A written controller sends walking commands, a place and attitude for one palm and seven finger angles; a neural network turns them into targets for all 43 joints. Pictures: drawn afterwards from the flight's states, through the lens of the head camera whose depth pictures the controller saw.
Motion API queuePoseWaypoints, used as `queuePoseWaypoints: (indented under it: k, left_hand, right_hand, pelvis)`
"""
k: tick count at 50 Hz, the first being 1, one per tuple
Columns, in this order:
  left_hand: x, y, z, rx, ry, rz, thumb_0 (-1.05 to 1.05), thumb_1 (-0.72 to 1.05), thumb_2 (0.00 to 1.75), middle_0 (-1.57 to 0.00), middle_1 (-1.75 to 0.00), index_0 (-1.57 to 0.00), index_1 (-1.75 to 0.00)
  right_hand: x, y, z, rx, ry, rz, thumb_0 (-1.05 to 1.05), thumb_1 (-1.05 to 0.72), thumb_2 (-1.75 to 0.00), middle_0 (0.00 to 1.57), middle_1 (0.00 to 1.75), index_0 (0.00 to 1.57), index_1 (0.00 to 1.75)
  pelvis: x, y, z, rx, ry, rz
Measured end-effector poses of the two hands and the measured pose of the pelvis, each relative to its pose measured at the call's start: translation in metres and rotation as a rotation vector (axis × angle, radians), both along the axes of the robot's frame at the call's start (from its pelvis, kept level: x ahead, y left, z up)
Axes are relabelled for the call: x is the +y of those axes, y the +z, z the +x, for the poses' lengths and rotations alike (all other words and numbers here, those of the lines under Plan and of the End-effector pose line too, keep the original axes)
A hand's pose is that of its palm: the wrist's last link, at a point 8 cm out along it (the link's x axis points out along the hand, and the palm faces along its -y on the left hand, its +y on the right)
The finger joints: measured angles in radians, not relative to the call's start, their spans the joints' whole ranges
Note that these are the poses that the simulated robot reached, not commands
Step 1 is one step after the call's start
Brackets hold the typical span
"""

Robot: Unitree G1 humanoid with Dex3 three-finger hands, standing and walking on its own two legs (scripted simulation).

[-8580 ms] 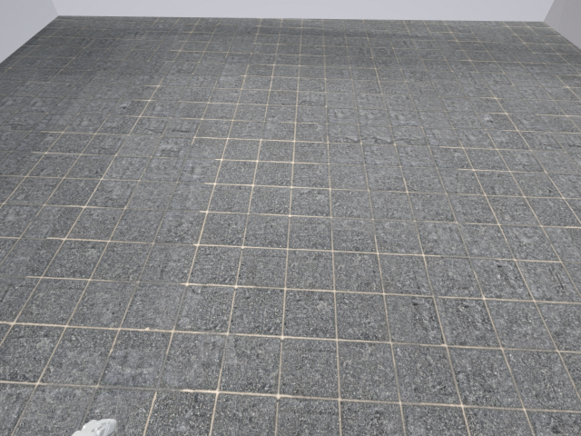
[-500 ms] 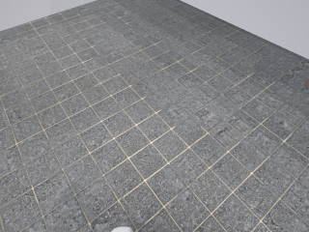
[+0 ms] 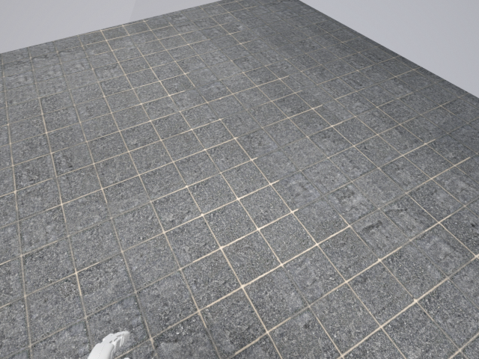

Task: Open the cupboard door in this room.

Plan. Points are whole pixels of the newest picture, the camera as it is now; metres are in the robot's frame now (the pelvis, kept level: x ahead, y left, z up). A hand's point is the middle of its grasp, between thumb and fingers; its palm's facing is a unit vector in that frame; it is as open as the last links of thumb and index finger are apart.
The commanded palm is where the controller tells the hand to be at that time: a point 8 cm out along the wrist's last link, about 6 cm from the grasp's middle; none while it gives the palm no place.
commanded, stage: turn or walk to find it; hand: left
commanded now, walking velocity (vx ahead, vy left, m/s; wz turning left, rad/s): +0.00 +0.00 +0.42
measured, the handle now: out of the picture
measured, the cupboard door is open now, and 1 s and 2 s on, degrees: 0 0 0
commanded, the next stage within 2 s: none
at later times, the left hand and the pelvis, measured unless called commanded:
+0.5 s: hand out of the picture -0.04 +0.19 -0.18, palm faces +0.30 -0.92 -0.24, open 7.4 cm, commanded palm none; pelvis -0.01 -0.01 -0.01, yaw +15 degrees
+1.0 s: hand out of the picture -0.01 +0.22 -0.15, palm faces +0.43 -0.87 -0.25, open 7.4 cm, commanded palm none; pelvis -0.03 -0.01 +0.00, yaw +26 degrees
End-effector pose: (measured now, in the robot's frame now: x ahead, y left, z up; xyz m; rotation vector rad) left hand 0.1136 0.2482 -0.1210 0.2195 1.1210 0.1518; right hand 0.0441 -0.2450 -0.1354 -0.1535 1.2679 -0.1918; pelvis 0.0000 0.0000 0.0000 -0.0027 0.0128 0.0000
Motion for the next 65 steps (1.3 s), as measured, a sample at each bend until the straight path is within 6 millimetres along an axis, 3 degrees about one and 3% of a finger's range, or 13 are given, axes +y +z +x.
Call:
queuePoseWaypoints:
  k: [5,11,16,22,27,30,36,41,46,52,59,65]
  left_hand:
    - [-0.023,0.006,-0.005,-0.049,0.014,0.028,0.00,0.91,0.90,-0.20,-0.30,-0.20,-0.29]
    - [-0.036,0.013,-0.046,0.002,0.105,0.028,0.00,0.90,0.90,-0.21,-0.30,-0.21,-0.29]
    - [-0.038,0.007,-0.086,0.064,0.187,0.011,0.00,0.90,0.90,-0.21,-0.30,-0.21,-0.30]
    - [-0.028,-0.009,-0.143,0.152,0.293,-0.022,0.00,0.90,0.90,-0.21,-0.30,-0.21,-0.30]
    - [-0.005,-0.034,-0.191,0.218,0.386,-0.056,0.00,0.90,0.90,-0.21,-0.30,-0.21,-0.30]
    - [0.008,-0.039,-0.209,0.261,0.420,-0.060,0.00,0.90,0.90,-0.21,-0.30,-0.21,-0.29]
    - [0.026,-0.024,-0.205,0.200,0.448,-0.060,0.01,0.91,0.90,-0.20,-0.30,-0.20,-0.29]
    - [0.031,-0.015,-0.188,0.124,0.455,-0.042,0.00,0.91,0.90,-0.20,-0.30,-0.20,-0.29]
    - [0.026,-0.006,-0.166,0.059,0.453,-0.021,0.00,0.91,0.90,-0.20,-0.30,-0.20,-0.29]
    - [0.003,0.002,-0.147,-0.023,0.461,0.021,0.00,0.91,0.90,-0.20,-0.30,-0.20,-0.29]
    - [-0.033,0.014,-0.175,-0.002,0.534,0.030,0.00,0.90,0.90,-0.21,-0.30,-0.21,-0.29]
    - [-0.055,0.008,-0.213,0.051,0.623,0.000,0.00,0.90,0.90,-0.21,-0.30,-0.21,-0.30]
  right_hand:
    - [-0.023,-0.021,-0.009,0.049,0.010,0.030,0.00,-0.91,-0.90,0.21,0.30,0.20,0.30]
    - [-0.038,-0.018,-0.002,0.093,0.072,0.037,0.00,-0.91,-0.90,0.20,0.30,0.20,0.30]
    - [-0.037,-0.014,0.014,0.108,0.141,0.026,0.00,-0.91,-0.90,0.20,0.30,0.20,0.30]
    - [-0.015,-0.007,0.054,0.062,0.248,-0.002,0.00,-0.91,-0.90,0.20,0.30,0.20,0.30]
    - [0.023,-0.001,0.095,-0.052,0.351,-0.037,0.00,-0.91,-0.90,0.20,0.30,0.20,0.30]
    - [0.044,0.009,0.109,-0.114,0.394,-0.042,0.00,-0.91,-0.90,0.20,0.30,0.20,0.30]
    - [0.068,0.023,0.110,-0.134,0.438,-0.036,0.00,-0.91,-0.90,0.21,0.30,0.20,0.30]
    - [0.071,0.020,0.100,-0.109,0.448,-0.014,0.00,-0.91,-0.90,0.21,0.30,0.20,0.30]
    - [0.056,0.009,0.081,-0.049,0.442,0.002,0.00,-0.91,-0.90,0.21,0.30,0.20,0.30]
    - [0.022,-0.015,0.065,0.039,0.439,0.024,0.00,-0.91,-0.90,0.21,0.30,0.20,0.30]
    - [-0.002,-0.019,0.069,0.099,0.484,0.024,0.00,-0.91,-0.90,0.20,0.30,0.20,0.30]
    - [0.000,-0.014,0.082,0.116,0.559,0.004,0.00,-0.91,-0.90,0.20,0.30,0.20,0.30]
  pelvis:
    - [-0.020,-0.008,-0.001,-0.005,0.051,0.016]
    - [-0.031,0.000,-0.001,-0.014,0.120,0.034]
    - [-0.033,0.002,-0.002,-0.017,0.173,0.040]
    - [-0.021,-0.001,-0.007,-0.017,0.229,0.028]
    - [0.001,-0.014,-0.014,-0.018,0.279,0.000]
    - [0.009,-0.013,-0.020,-0.023,0.288,0.005]
    - [0.019,0.000,-0.026,-0.025,0.332,-0.016]
    - [0.018,0.004,-0.028,-0.019,0.370,-0.014]
    - [0.007,0.002,-0.029,-0.012,0.412,-0.007]
    - [-0.018,-0.007,-0.025,0.003,0.468,0.019]
    - [-0.036,0.000,-0.025,-0.013,0.543,0.038]
    - [-0.040,0.003,-0.028,-0.015,0.608,0.048]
